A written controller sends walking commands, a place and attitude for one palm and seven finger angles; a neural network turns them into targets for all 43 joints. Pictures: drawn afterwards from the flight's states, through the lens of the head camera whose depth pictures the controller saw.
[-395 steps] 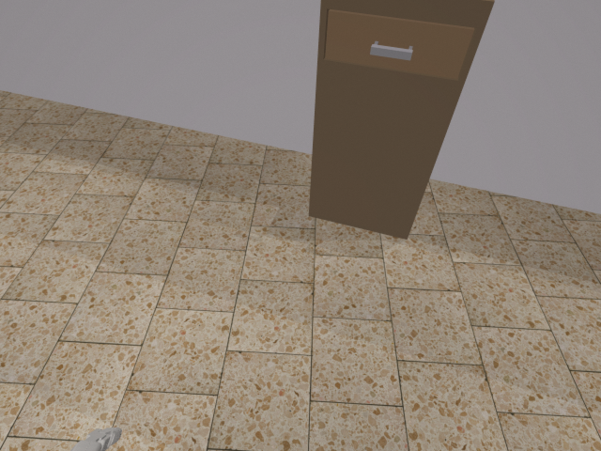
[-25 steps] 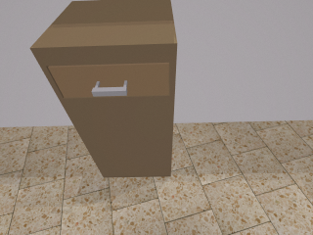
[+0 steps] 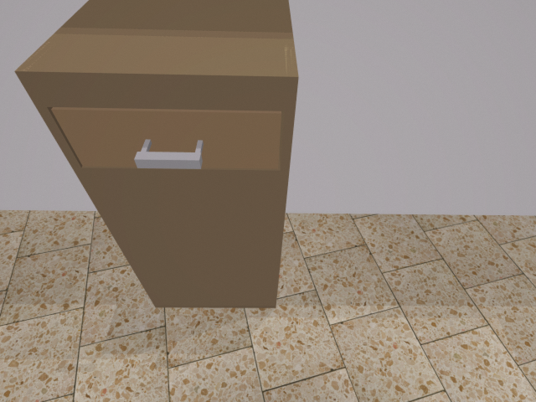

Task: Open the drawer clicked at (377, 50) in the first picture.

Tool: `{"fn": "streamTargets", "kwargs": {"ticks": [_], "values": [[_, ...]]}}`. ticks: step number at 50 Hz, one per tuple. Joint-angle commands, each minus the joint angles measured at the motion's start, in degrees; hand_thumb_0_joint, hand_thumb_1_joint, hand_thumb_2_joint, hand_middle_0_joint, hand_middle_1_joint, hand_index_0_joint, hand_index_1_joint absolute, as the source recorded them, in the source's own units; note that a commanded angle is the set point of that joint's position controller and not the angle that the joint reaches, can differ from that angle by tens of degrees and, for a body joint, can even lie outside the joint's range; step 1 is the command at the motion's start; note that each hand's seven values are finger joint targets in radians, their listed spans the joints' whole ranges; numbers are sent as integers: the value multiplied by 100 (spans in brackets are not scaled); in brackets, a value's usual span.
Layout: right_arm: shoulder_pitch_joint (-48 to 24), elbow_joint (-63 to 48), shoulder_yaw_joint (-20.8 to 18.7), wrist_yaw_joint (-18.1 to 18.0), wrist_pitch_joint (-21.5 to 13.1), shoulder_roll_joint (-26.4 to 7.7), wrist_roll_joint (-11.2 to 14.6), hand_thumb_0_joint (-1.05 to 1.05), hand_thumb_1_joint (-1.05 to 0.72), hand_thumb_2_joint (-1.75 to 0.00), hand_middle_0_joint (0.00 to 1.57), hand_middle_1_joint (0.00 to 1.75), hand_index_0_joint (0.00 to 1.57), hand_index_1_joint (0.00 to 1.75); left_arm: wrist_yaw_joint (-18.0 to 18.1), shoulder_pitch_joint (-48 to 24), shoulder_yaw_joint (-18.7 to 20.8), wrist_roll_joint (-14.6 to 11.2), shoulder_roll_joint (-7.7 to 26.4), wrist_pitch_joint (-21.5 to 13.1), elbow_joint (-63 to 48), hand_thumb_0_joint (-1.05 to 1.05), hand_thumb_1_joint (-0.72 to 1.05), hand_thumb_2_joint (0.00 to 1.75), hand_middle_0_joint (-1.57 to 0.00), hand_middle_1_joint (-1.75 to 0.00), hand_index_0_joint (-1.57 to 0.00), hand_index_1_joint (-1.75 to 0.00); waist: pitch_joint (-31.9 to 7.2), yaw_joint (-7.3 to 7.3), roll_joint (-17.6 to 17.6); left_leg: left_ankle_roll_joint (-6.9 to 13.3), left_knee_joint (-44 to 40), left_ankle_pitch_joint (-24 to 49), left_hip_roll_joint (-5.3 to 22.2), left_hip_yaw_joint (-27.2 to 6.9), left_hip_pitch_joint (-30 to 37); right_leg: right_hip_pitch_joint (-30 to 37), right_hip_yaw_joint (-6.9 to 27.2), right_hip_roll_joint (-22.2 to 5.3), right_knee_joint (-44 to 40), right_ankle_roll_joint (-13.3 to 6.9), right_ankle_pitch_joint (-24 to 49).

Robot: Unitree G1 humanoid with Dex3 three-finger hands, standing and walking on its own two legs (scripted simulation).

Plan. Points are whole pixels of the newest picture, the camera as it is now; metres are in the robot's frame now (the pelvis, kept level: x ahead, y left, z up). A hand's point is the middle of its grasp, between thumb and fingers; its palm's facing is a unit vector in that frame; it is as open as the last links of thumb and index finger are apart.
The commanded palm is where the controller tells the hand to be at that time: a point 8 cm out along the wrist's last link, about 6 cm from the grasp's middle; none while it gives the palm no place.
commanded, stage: come to a stop and stand still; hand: left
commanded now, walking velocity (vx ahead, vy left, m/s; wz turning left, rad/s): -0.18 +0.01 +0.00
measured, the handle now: (171, 152) +0.53 +0.22 +0.06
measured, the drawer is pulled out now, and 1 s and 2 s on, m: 0.00 0.00 0.00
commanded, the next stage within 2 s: look again from close up in 1.50 s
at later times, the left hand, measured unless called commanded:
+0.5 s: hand out of the picture +0.04 +0.18 -0.16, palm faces +0.07 -0.97 -0.24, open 7.3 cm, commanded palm none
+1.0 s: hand out of the picture +0.04 +0.20 -0.16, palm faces +0.04 -0.98 -0.21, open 7.4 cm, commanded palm none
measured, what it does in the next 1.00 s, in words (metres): steps on the spot: left foot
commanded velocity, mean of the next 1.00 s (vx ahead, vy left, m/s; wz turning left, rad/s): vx -0.05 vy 0.01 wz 0.00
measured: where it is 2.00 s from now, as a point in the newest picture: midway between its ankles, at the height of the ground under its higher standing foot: outside the picture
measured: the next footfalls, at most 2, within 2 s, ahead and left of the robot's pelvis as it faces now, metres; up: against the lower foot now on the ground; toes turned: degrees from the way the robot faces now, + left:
left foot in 0.28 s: +0.07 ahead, +0.13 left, +0.00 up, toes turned -2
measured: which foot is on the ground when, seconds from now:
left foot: down 0.00-0.08, up 0.10-0.26, down 0.28-1.00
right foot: down 0.00-1.00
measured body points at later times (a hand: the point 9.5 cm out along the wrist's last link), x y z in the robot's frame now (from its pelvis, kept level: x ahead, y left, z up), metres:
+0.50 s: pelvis +0.02 -0.01 +0.01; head +0.04 -0.02 +0.45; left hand +0.04 +0.23 -0.14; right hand +0.08 -0.23 -0.16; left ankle +0.03 +0.12 -0.72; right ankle -0.01 -0.09 -0.72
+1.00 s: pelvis +0.00 +0.01 +0.01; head -0.01 +0.02 +0.46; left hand +0.04 +0.25 -0.14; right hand +0.05 -0.23 -0.13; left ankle +0.03 +0.12 -0.72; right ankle -0.01 -0.09 -0.72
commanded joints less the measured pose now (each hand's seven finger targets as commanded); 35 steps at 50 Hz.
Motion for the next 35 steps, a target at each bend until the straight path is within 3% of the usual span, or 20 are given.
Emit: {"fn": "streamTargets", "kwargs": {"ticks": [1, 2, 3, 4, 5, 8, 12, 13, 15, 17, 19, 21, 23, 24, 26, 29, 30, 31, 32, 35], "values": [[297, -88, -100, -149, 34, -728, 18, 0, -90, -90, 20, 30, 20, 30, 44, 0, 82, -56, 154, -269, -466, 0, 90, 90, -20, -30, -20, -30, 539, 151, 821, 885, -285, 5000, 943, -674, -293, 119, -53, -56, -965, -47, 1127], [74, -248, -89, -155, 20, -623, 96, 0, -90, -90, 20, 30, 20, 30, 83, 794, 154, -40, 433, -318, -219, 0, 90, 90, -20, -30, -20, -30, 101, 444, -183, 516, 645, 4237, 385, -166, -1124, 1393, 693, -466, -1191, -97, 3701], [-113, -408, -49, -138, 14, -402, 161, 0, -90, -90, 20, 30, 20, 30, 170, 1402, 232, -61, 824, -345, 29, 0, 90, 90, -20, -30, -20, -30, -327, 540, -1217, 241, 1427, 1105, -31, 99, -1780, 2132, 1585, -1553, -1509, -424, 6621], [-207, -421, -94, -161, 63, -361, 208, 0, -90, -90, 20, 30, 20, 30, 206, 1405, 127, -81, 866, -326, 118, 0, 90, 90, -20, -30, -20, -30, -390, 476, -956, 183, 2028, -900, -116, -211, -1598, 1887, 1747, -2150, -1570, -945, 8141], [-139, -421, -121, -189, 116, -262, 214, 0, -90, -90, 20, 30, 20, 30, 264, 1001, 104, -50, 789, -288, -18, 0, 90, 90, -20, -30, -20, -30, -241, 301, -516, 161, 1945, -954, -102, -351, -1568, 1621, 1586, -2116, -1586, -1139, 7982], [-309, -369, -142, -109, 259, -118, 191, 0, -90, -90, 20, 30, 20, 30, 302, 201, 72, 26, 694, -178, -325, 0, 90, 90, -20, -30, -20, -30, 284, 110, -1018, 133, 1355, -619, -16, -171, -1600, 1014, 859, -1612, -1538, -911, 6995], [129, -155, -178, -74, 291, -108, 128, 0, -90, -90, 20, 30, 20, 30, 299, -103, 123, -80, 773, -40, -557, 0, 90, 90, -20, -30, -20, -30, -94, -154, -479, 74, -595, 2058, -211, 227, -179, 417, 426, -997, -975, -358, 4930], [179, -184, -229, -84, 267, -329, 88, 0, -90, -90, 20, 30, 20, 30, 297, -86, 130, -91, 694, -5, -644, 0, 90, 90, -20, -30, -20, -30, -266, -131, -39, 194, -672, 3438, 154, -17, 255, 154, 337, -771, -736, -157, 4024], [92, -320, -285, -103, 227, -759, 57, 0, -90, -90, 20, 30, 20, 30, 335, 36, 67, -82, 337, 74, -760, 0, 90, 90, -20, -30, -20, -30, -401, -9, 1074, 1051, -968, 6026, 1480, -1207, 145, -36, 12, -151, 0, 217, 334], [-283, -412, -261, -131, 234, -816, 25, 0, -90, -90, 20, 30, 20, 30, 324, -174, 39, -82, 284, 122, -797, 0, 90, 90, -20, -30, -20, -30, -51, 12, 1276, 1308, -1233, 5826, 1509, -1225, -181, -204, 243, -129, 453, 200, -697], [-668, -538, -230, -142, 240, -745, 14, 0, -90, -90, 20, 30, 20, 30, 277, -105, 46, -81, 279, 133, -715, 0, 90, 90, -20, -30, -20, -30, -22, 135, 1219, 1231, -1207, 5116, 1325, -1022, -392, 19, 299, -230, -78, 177, -219], [-862, -630, -241, -128, 261, -773, 43, 0, -90, -90, 20, 30, 20, 30, 241, 179, 31, -39, 290, 52, -585, 0, 90, 90, -20, -30, -20, -30, -238, 240, 628, 882, -778, 4223, 911, -701, -342, 427, 307, -195, -1287, 203, 1213], [-802, -689, -254, -78, 292, -580, 99, 0, -90, -90, 20, 30, 20, 30, 243, 56, 33, -6, 612, -46, -597, 0, 90, 90, -20, -30, -20, -30, -346, 50, -374, 354, -422, 2419, 307, -213, -423, 451, 1104, -839, -1841, 2, 2827], [-742, -689, -244, -48, 303, -515, 96, 0, -90, -90, 20, 30, 20, 30, 230, -95, 20, -28, 748, -61, -639, 0, 90, 90, -20, -30, -20, -30, -331, -32, -447, 233, -494, 1711, 120, -116, -399, 327, 1251, -1148, -1918, -177, 3049], [-737, -572, -214, -34, 359, -453, 73, 0, -90, -90, 20, 30, 20, 30, 232, -360, -6, -32, 707, -77, -696, 0, 90, 90, -20, -30, -20, -30, -123, -97, -775, 159, -549, 1435, 81, -99, -252, 29, 1180, -1044, -2065, -242, 2759], [-717, -462, -166, -11, 346, -456, 64, 0, -90, -90, 20, 30, 20, 30, 220, -377, -59, -44, 643, -80, -684, 0, 90, 90, -20, -30, -20, -30, 182, -82, -544, 178, -830, 1635, 174, -190, -121, -221, 1001, -826, -2303, -108, 1983], [-779, -1135, -301, 44, 295, -1308, 10, 0, -90, -90, 20, 30, 20, 30, 257, -393, -93, 72, 1638, -184, -1057, 0, 90, 90, -20, -30, -20, -30, 667, -209, -615, 205, -757, 1490, 163, -556, -301, -294, 999, -579, -2234, 10, 1667], [-883, -1257, -374, 20, 207, -1388, -13, 0, -90, -90, 20, 30, 20, 30, 278, -500, 49, 25, 1341, -205, -1127, 0, 90, 90, -20, -30, -20, -30, -91, -132, 0, 258, -418, 1552, 226, -417, -471, -76, 1034, -756, -1958, -53, 1579], [-851, -1186, -340, -6, 225, -1014, -27, 0, -90, -90, 20, 30, 20, 30, 298, -394, 72, 31, 1227, -210, -1110, 0, 90, 90, -20, -30, -20, -30, -359, -103, -131, 246, -174, 1544, 103, -320, -671, 231, 1265, -880, -2079, -109, 2040], [-755, -1300, -226, 30, 337, -713, -19, 0, -90, -90, 20, 30, 20, 30, 314, -218, -14, 9, 1094, -161, -1183, 0, 90, 90, -20, -30, -20, -30, -95, -37, -732, 247, 328, 690, -34, -227, -1107, 270, 1497, -1229, -2348, -250, 2165]]}}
